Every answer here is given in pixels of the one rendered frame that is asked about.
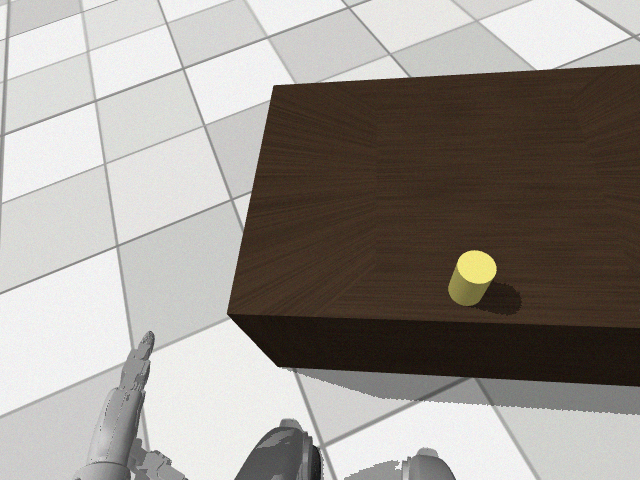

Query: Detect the can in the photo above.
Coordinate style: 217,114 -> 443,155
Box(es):
448,250 -> 497,306

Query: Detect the left robot arm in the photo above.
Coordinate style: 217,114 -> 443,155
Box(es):
72,462 -> 131,480

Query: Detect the left robot hand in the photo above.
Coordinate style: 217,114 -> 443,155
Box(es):
86,331 -> 188,480

